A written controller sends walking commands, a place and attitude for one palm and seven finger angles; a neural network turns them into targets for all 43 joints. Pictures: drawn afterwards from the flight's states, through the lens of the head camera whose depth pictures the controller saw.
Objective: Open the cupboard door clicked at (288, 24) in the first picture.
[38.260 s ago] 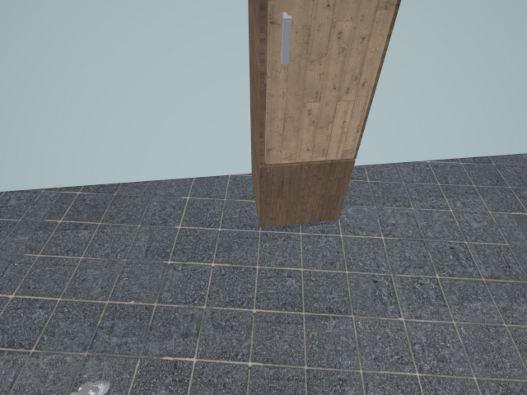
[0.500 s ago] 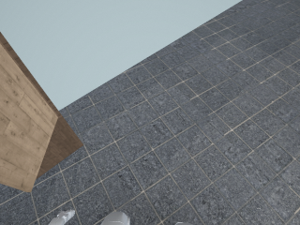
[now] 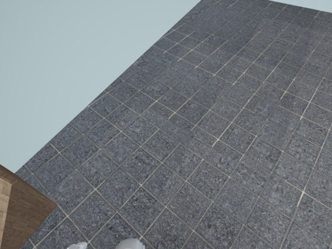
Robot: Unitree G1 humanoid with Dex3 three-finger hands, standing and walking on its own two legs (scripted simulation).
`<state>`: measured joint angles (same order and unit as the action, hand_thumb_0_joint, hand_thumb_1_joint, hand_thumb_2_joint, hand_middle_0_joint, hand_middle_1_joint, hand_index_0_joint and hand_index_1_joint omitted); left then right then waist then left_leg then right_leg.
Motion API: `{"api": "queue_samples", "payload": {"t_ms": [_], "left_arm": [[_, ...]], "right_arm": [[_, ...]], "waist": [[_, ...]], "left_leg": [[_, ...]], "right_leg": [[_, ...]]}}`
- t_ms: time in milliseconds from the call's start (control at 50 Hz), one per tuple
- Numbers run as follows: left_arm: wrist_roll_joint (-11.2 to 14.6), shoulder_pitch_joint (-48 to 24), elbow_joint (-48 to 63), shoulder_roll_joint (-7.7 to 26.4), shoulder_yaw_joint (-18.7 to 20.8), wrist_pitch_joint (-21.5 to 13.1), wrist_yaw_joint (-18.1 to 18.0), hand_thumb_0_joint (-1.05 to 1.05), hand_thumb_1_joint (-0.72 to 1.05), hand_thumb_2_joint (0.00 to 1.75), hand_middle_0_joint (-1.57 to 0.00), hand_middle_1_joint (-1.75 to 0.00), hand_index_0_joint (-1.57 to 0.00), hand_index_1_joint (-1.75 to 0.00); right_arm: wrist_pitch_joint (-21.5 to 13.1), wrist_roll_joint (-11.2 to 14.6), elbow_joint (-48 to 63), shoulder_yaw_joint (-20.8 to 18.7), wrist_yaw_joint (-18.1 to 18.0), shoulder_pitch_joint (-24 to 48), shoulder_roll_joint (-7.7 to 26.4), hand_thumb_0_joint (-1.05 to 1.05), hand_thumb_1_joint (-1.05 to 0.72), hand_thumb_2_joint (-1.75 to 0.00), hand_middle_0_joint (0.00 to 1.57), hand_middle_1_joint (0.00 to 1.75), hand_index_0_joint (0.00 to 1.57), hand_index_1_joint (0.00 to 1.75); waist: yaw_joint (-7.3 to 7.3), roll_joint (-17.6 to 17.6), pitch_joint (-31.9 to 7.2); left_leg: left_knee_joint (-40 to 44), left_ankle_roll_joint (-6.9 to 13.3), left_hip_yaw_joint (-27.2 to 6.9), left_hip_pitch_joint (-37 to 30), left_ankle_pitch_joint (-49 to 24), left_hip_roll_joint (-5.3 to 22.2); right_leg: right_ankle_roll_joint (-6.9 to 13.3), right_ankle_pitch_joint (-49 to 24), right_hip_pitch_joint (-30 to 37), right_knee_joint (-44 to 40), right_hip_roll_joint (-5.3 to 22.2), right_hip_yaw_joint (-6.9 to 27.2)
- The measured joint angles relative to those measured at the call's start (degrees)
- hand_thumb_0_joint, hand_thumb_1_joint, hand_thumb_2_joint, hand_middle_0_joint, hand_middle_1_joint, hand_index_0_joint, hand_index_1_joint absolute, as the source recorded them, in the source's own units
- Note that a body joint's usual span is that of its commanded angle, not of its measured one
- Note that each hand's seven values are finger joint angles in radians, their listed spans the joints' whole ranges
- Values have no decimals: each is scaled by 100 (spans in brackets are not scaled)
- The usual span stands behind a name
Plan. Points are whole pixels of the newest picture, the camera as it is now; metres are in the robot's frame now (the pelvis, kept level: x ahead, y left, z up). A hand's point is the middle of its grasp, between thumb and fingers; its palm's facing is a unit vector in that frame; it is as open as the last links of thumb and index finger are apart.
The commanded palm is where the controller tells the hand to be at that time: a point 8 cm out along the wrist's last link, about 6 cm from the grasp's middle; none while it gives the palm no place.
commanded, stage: walk to a spot facing it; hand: left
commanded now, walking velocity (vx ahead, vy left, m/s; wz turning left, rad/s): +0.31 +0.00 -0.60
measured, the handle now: out of the picture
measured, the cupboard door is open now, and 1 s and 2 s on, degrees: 46 46 46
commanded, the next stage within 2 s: turn to face it in 1.22 s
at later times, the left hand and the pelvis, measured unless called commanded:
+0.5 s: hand (129, 172) +0.35 +0.15 -0.15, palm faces -0.36 -0.92 -0.18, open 7.4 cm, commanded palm none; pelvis +0.17 +0.00 +0.01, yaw -20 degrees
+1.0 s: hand (162, 140) +0.50 +0.05 -0.17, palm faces -0.42 -0.89 -0.18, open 7.2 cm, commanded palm none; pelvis +0.40 -0.12 +0.00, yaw -30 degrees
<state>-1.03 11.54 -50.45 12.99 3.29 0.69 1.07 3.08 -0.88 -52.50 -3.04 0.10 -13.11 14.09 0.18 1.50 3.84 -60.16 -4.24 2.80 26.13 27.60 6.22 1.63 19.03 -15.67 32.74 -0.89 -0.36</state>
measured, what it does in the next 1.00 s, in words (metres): walks ahead, turning right: left foot, then right foot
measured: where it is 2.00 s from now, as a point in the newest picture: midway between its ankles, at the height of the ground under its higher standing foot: (227, 169)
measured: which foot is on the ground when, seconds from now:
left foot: up 0.00-0.18, down 0.20-0.62, up 0.64-0.98, down 1.00-1.00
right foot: down 0.00-0.20, up 0.22-0.60, down 0.62-1.00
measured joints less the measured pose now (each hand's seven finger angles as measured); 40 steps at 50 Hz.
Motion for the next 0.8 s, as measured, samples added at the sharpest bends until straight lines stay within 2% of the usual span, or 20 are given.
{"api": "queue_samples", "payload": {"t_ms": [40,120,180,200,220,260,300,340,420,520,580,600,620,660,700,740,800], "left_arm": [[-5,166,-90,-22,3,-43,-16,0,91,90,-20,-30,-20,-30],[-27,439,-283,-17,10,-92,14,0,91,90,-20,-30,-20,-30],[-22,639,-415,4,43,-62,46,0,90,90,-20,-30,-20,-30],[-7,739,-434,-9,53,-41,62,0,90,90,-20,-30,-21,-30],[14,766,-486,-6,63,-1,77,1,90,90,-20,-30,-20,-30],[3,696,-593,54,101,89,113,1,91,90,-20,-30,-20,-30],[-42,555,-604,128,153,98,163,1,91,90,-20,-30,-20,-30],[-71,330,-512,177,191,102,218,1,91,90,-19,-30,-20,-30],[-70,-115,-248,161,173,75,294,1,91,90,-19,-30,-20,-30],[-69,-621,-94,126,119,86,323,1,91,90,-19,-30,-20,-30],[-65,-876,-24,145,82,41,317,1,91,90,-19,-30,-20,-30],[-66,-934,17,166,68,-24,314,1,91,90,-19,-30,-20,-30],[-74,-967,70,220,56,-125,300,1,91,90,-19,-30,-20,-30],[-11,-979,99,184,78,-285,180,0,91,90,-19,-30,-20,-30],[44,-858,36,94,36,-294,82,0,91,90,-19,-30,-20,-30],[44,-640,-86,5,-14,-267,22,0,91,90,-19,-30,-20,-30],[7,-296,-330,-128,-57,-252,3,0,91,90,-19,-30,-20,-30]], "right_arm": [[-43,-6,54,-26,35,120,-8,1,-91,-90,20,30,20,30],[-203,15,210,-40,67,350,-80,1,-91,-90,20,30,20,30],[-359,25,305,5,56,438,-124,1,-91,-90,20,30,20,30],[-446,11,364,40,40,419,-93,1,-91,-90,20,30,20,30],[-542,-32,388,56,7,418,-93,1,-91,-90,20,30,20,30],[-626,-88,392,118,-45,362,-180,0,-91,-90,20,30,20,30],[-670,-117,377,171,-57,160,-277,0,-91,-90,20,30,20,30],[-689,-114,281,204,-79,-71,-343,0,-91,-90,20,30,20,30],[-673,-94,-29,214,-109,-507,-364,0,-91,-90,21,30,20,30],[-593,-125,-366,155,-92,-1027,-285,0,-91,-90,20,30,20,30],[-536,-139,-534,143,-79,-1318,-225,0,-91,-90,20,30,20,30],[-510,-125,-597,151,-73,-1421,-221,1,-91,-90,20,30,20,30],[-472,-85,-666,167,-53,-1516,-256,1,-91,-90,20,30,20,30],[-315,8,-805,180,-18,-1343,-241,1,-91,-90,20,30,20,30],[-261,34,-799,126,-13,-1059,-214,1,-91,-90,20,30,20,30],[-281,10,-677,95,-19,-758,-220,1,-91,-90,20,30,20,30],[-356,-29,-403,77,1,-360,-291,1,-91,-90,20,30,20,30]], "waist": [[16,-96,-8],[112,-311,18],[189,-420,-22],[192,-367,-92],[159,-340,-126],[132,-408,-105],[89,-459,-120],[78,-472,-95],[27,-360,-26],[-229,-217,29],[-388,-122,81],[-410,-110,97],[-410,-205,79],[-358,-211,186],[-382,-152,251],[-402,-151,213],[-382,-233,90]], "left_leg": [[120,-32,25,152,-268,-80],[1238,-30,45,67,-473,-233],[2393,9,80,-339,-824,-349],[2825,76,57,-535,-844,-314],[2778,200,75,-516,-1175,-279],[2521,388,257,-625,-1136,-216],[2700,424,397,-902,-1034,-145],[3067,357,516,-1220,-1085,-86],[3649,299,812,-1800,-1108,28],[3865,116,1224,-2422,-779,116],[3619,-80,1400,-2699,-373,265],[3282,-125,1409,-2689,-166,359],[2605,-97,1386,-2488,5,426],[506,23,721,-1674,238,392],[-812,100,259,-877,-37,290],[-975,87,130,-265,-364,283],[-177,54,124,279,-733,301]], "right_leg": [[-31,-137,174,-327,0,168],[-69,-194,441,-665,10,514],[-156,52,527,-484,-15,761],[-128,239,450,-227,-97,818],[-113,614,243,390,-133,748],[-76,940,-271,1878,-90,511],[-91,700,-791,2913,38,202],[-150,265,-1231,3322,208,-22],[-215,-326,-1774,2836,451,-238],[-138,-653,-1771,1403,536,-454],[46,-503,-1424,717,385,-635],[148,-487,-1199,480,304,-686],[284,-505,-1011,290,306,-642],[294,-461,-1042,693,220,-580],[257,-363,-780,575,105,-548],[190,-444,-453,156,22,-475],[212,-535,-20,-434,-43,-325]]}}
